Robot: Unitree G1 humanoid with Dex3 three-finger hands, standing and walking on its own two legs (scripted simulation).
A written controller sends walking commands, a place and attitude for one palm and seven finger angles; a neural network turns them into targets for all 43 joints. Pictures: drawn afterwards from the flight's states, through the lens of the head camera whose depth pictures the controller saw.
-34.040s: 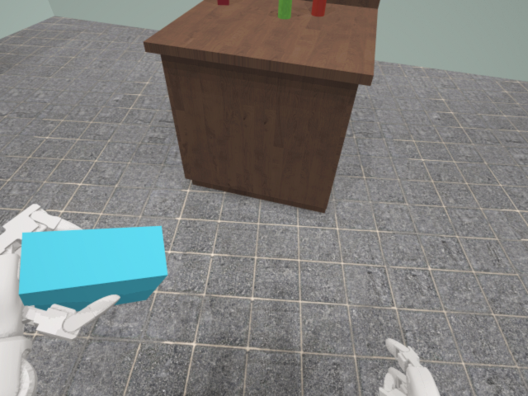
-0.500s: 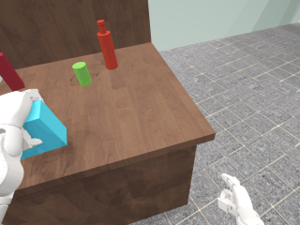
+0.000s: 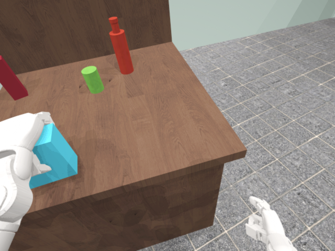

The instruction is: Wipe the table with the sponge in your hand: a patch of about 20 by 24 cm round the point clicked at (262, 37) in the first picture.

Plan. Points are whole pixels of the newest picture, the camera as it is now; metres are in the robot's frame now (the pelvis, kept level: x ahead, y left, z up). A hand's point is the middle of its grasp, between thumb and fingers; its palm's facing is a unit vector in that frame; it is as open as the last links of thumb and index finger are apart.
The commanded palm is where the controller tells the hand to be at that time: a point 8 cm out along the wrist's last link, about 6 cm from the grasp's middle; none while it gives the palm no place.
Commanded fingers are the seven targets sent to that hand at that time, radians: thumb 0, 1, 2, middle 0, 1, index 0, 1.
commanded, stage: move the sponge above the wiping area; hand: left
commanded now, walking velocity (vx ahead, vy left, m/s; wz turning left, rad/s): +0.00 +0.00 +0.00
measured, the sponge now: (43, 163) +0.24 +0.35 +0.10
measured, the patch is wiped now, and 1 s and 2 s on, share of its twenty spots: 0.00 0.05 0.05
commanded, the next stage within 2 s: none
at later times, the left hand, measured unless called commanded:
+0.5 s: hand (44, 152) +0.26 +0.34 +0.12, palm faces -0.12 -0.04 -0.99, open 9.8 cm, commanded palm +0.24 +0.34 +0.21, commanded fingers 0.00 0.10 1.30 -1.20 -1.60 -1.20 -1.60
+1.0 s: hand (49, 151) +0.26 +0.33 +0.12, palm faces -0.06 -0.03 -1.00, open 9.8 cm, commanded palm +0.24 +0.34 +0.21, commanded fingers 0.00 0.10 1.30 -1.20 -1.60 -1.20 -1.60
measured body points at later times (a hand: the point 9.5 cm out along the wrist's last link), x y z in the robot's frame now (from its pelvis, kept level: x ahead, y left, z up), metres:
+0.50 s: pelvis +0.00 -0.01 +0.00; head +0.01 -0.05 +0.45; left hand +0.26 +0.34 +0.18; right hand +0.23 -0.22 -0.10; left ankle +0.00 +0.12 -0.74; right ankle +0.02 -0.12 -0.74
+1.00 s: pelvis +0.01 +0.01 +0.00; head +0.02 -0.03 +0.45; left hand +0.26 +0.33 +0.18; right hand +0.23 -0.21 -0.10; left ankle +0.00 +0.12 -0.74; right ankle +0.02 -0.12 -0.74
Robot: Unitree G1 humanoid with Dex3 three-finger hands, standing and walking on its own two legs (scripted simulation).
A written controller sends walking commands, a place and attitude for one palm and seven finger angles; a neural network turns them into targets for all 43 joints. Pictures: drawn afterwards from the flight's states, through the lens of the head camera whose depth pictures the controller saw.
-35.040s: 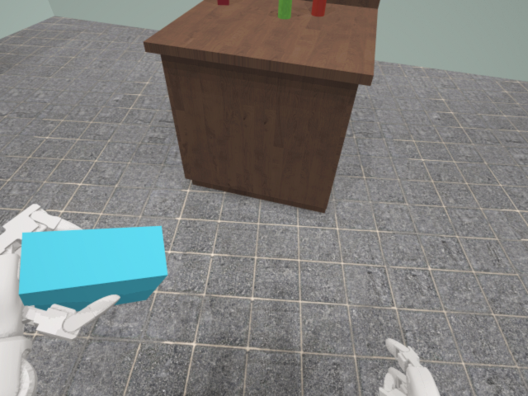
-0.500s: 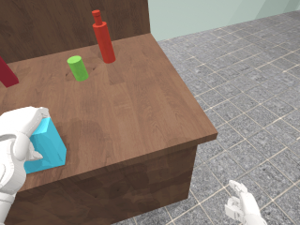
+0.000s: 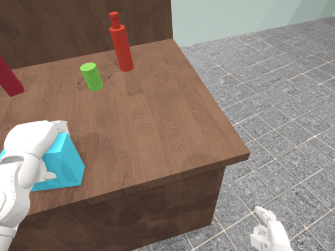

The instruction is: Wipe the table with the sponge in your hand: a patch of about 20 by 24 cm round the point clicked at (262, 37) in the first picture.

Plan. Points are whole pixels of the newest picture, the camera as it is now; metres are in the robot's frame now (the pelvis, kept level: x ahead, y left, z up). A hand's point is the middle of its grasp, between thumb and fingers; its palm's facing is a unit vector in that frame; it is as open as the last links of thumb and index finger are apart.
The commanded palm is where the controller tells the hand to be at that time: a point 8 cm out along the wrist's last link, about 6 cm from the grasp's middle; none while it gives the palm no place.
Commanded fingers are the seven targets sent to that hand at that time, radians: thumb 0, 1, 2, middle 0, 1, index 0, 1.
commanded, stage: move the sponge above the wiping area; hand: left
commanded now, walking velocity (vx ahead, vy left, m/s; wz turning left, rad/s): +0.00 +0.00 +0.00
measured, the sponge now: (51, 168) +0.25 +0.33 +0.07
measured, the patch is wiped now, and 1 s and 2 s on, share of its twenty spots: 0.05 0.05 0.05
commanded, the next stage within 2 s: none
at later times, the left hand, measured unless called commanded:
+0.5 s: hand (47, 150) +0.26 +0.31 +0.14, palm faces -0.01 +0.00 -1.00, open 9.8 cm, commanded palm +0.23 +0.34 +0.22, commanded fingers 0.00 0.10 1.30 -1.20 -1.60 -1.20 -1.60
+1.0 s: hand (36, 134) +0.27 +0.33 +0.17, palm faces +0.13 +0.01 -0.99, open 9.8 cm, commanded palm +0.23 +0.35 +0.22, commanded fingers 0.00 0.10 1.30 -1.20 -1.60 -1.20 -1.60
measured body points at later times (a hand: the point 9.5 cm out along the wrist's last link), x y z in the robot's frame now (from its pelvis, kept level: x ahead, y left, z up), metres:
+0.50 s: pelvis +0.00 +0.00 +0.00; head +0.00 -0.03 +0.45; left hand +0.25 +0.31 +0.19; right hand +0.22 -0.21 -0.09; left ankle -0.01 +0.11 -0.74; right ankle +0.01 -0.13 -0.74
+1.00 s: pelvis +0.00 -0.01 +0.00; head -0.01 -0.04 +0.45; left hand +0.26 +0.33 +0.22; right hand +0.21 -0.22 -0.10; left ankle -0.01 +0.11 -0.74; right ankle +0.01 -0.13 -0.74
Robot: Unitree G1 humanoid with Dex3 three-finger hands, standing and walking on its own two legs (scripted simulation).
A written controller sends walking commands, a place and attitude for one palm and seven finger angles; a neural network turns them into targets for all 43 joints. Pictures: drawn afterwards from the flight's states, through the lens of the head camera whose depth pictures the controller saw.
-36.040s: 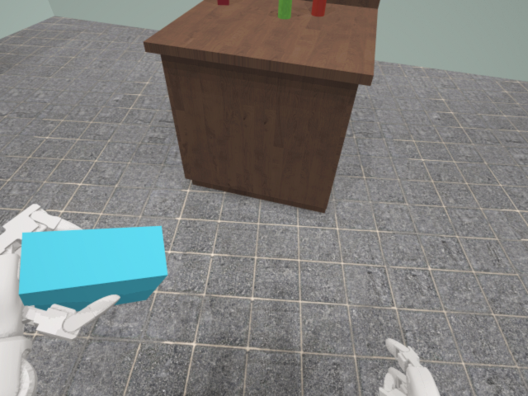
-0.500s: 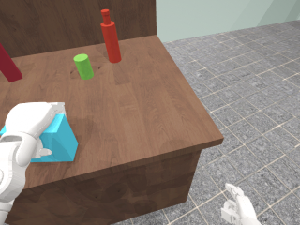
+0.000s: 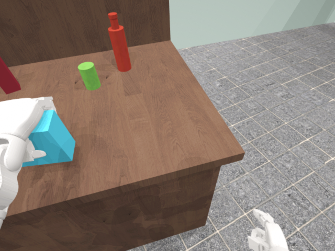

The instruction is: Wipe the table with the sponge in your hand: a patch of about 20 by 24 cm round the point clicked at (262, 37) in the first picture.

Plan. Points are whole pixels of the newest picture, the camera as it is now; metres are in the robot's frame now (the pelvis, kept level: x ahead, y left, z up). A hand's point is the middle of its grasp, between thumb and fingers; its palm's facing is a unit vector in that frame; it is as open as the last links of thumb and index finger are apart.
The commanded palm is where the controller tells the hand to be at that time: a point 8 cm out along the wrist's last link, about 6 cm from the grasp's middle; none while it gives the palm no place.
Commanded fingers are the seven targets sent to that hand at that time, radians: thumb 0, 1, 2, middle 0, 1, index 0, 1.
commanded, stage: move the sponge above the wiping area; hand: left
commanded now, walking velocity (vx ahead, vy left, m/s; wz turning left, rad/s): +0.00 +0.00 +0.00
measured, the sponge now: (40, 145) +0.27 +0.36 +0.11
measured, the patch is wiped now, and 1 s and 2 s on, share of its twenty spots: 0.05 0.05 0.05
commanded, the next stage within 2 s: lower the sponge onto the table in 1.48 s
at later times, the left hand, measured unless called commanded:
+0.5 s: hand (21, 127) +0.27 +0.36 +0.18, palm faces +0.17 +0.02 -0.99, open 9.8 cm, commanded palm +0.23 +0.35 +0.22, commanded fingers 0.00 0.10 1.30 -1.20 -1.60 -1.20 -1.60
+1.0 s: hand (15, 136) +0.26 +0.39 +0.16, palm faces +0.02 +0.00 -1.00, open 9.8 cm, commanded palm +0.23 +0.36 +0.22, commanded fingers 0.00 0.10 1.30 -1.20 -1.60 -1.20 -1.60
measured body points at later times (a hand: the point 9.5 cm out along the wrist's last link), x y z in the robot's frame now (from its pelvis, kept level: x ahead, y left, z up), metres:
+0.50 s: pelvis +0.00 +0.01 +0.00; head +0.00 -0.03 +0.45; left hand +0.26 +0.36 +0.23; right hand +0.23 -0.19 -0.10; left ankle +0.00 +0.12 -0.74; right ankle +0.01 -0.12 -0.74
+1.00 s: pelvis +0.00 +0.00 +0.00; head +0.00 -0.03 +0.45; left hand +0.25 +0.38 +0.21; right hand +0.22 -0.21 -0.10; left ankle +0.00 +0.12 -0.74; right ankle +0.01 -0.12 -0.74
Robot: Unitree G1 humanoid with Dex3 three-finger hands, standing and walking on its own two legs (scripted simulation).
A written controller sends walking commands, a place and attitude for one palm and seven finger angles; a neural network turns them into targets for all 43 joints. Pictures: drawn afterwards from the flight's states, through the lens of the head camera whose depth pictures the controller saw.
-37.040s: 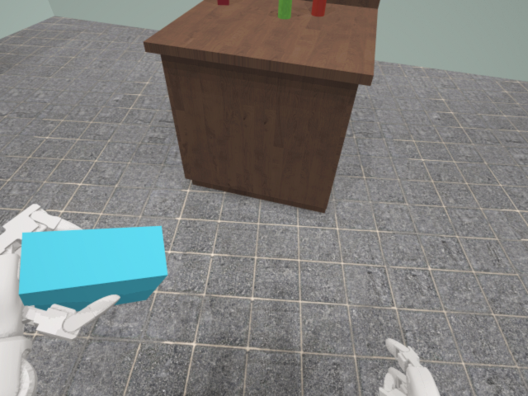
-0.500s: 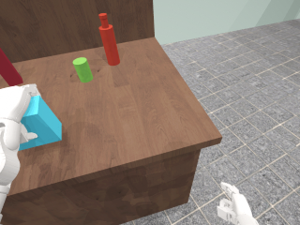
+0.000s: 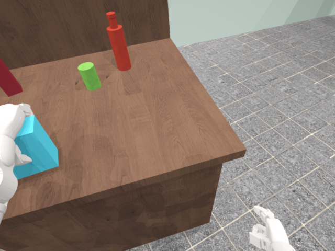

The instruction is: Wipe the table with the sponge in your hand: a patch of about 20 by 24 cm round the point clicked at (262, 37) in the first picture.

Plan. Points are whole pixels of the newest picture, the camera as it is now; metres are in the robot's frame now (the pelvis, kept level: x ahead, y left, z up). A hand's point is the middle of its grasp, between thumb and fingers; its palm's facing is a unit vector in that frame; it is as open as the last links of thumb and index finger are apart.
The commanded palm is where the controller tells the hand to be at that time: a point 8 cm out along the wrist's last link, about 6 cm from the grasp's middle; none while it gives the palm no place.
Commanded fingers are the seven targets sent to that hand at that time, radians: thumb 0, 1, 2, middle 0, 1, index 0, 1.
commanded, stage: move the sponge above the wiping area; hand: left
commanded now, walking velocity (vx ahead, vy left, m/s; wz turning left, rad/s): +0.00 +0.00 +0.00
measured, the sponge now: (23, 156) +0.26 +0.39 +0.10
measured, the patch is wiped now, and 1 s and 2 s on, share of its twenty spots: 0.05 0.05 0.10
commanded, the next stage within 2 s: lower the sponge onto the table in 0.48 s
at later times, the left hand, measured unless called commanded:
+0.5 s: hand (30, 147) +0.26 +0.35 +0.14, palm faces -0.07 -0.05 -1.00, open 9.8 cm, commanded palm +0.24 +0.34 +0.22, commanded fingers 0.00 0.10 1.30 -1.20 -1.60 -1.20 -1.60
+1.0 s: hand (32, 158) +0.24 +0.34 +0.12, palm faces -0.15 -0.05 -0.99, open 9.8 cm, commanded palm +0.23 +0.35 +0.21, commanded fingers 0.00 0.10 1.30 -1.20 -1.60 -1.20 -1.60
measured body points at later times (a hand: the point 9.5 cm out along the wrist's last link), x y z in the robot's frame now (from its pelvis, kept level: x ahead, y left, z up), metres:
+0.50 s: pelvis +0.01 +0.00 +0.00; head +0.02 -0.04 +0.45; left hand +0.26 +0.35 +0.19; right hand +0.23 -0.22 -0.10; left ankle +0.00 +0.12 -0.74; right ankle +0.02 -0.12 -0.74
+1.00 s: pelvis +0.00 +0.00 +0.00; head +0.01 -0.04 +0.45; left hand +0.25 +0.34 +0.18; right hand +0.23 -0.21 -0.10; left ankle +0.00 +0.12 -0.74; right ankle +0.02 -0.12 -0.74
